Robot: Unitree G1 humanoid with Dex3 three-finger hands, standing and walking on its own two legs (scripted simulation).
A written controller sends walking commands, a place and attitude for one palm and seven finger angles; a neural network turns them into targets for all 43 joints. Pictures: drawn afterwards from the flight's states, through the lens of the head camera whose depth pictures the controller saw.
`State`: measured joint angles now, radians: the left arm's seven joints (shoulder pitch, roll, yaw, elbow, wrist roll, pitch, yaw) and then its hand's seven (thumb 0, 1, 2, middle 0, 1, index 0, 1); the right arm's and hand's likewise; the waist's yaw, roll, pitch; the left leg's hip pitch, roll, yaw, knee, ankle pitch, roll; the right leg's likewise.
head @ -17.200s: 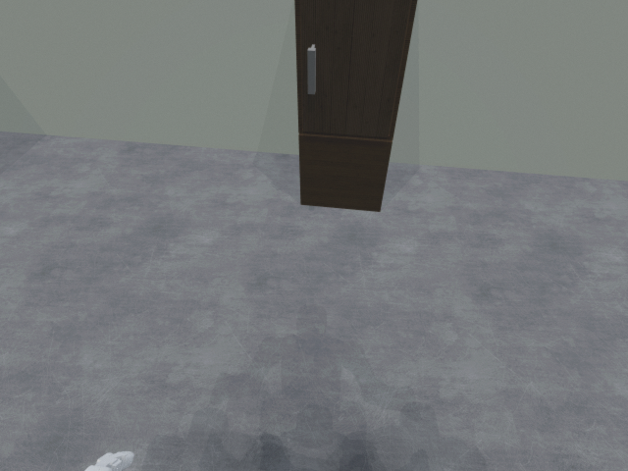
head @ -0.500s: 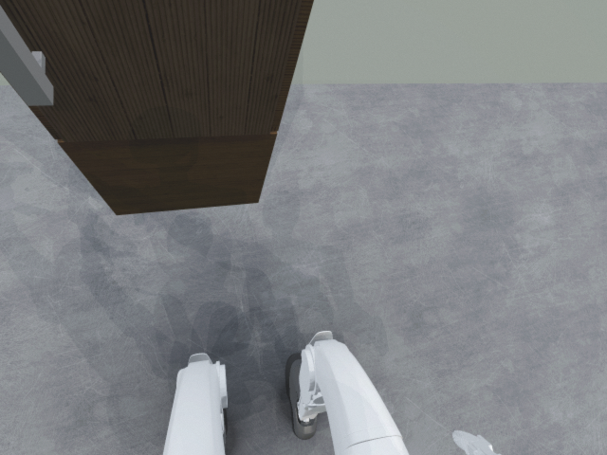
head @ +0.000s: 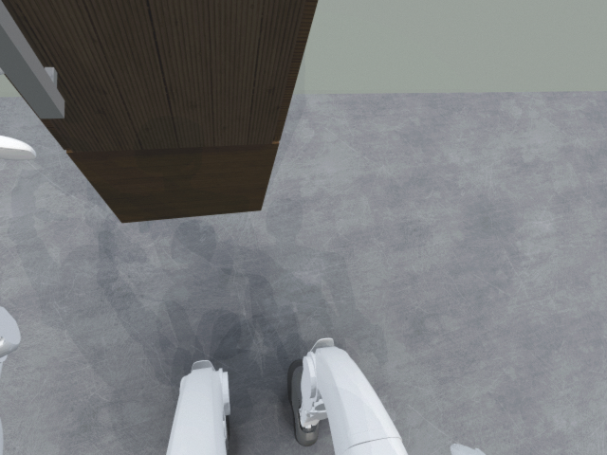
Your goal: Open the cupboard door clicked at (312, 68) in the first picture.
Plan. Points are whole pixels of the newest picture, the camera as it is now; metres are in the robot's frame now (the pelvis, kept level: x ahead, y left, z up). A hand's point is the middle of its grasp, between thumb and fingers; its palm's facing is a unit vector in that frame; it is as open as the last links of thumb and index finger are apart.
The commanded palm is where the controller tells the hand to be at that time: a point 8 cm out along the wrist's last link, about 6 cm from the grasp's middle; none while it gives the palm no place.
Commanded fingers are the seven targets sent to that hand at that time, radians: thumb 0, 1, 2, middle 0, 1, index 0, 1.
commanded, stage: slide the fingers in behind the handle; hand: left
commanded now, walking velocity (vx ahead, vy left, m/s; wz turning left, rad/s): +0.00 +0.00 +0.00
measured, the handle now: (22, 47) +0.57 +0.27 +0.05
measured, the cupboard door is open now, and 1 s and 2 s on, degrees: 0 0 0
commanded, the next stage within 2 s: close the thumb around the handle in 1.24 s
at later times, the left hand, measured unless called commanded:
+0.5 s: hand (17, 91) +0.51 +0.27 +0.05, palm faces +0.07 -1.00 -0.02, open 14.0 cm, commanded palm +0.50 +0.30 +0.04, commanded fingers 0.00 -0.50 0.30 -0.30 -1.20 -0.30 -1.20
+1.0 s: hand (43, 93) +0.51 +0.25 +0.05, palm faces +0.09 -1.00 -0.03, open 14.0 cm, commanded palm +0.49 +0.28 +0.04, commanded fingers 0.00 -0.50 0.30 -0.30 -1.20 -0.30 -1.20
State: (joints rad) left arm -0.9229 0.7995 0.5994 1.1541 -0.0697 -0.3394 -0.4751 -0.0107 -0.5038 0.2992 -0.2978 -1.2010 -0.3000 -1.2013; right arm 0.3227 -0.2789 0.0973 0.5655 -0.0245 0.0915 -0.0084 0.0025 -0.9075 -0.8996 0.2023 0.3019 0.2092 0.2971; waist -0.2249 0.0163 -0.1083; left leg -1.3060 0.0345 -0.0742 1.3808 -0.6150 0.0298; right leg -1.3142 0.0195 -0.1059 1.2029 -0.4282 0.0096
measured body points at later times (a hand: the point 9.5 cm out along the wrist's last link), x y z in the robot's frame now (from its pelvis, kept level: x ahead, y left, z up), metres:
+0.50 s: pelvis +0.01 -0.01 +0.01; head +0.19 +0.04 +0.41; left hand +0.50 +0.32 +0.05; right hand +0.04 -0.27 -0.09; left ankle +0.00 +0.09 -0.61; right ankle +0.07 -0.13 -0.61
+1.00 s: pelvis +0.00 -0.01 +0.01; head +0.18 +0.03 +0.42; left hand +0.50 +0.30 +0.05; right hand +0.03 -0.28 -0.10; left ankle +0.00 +0.09 -0.61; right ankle +0.07 -0.13 -0.61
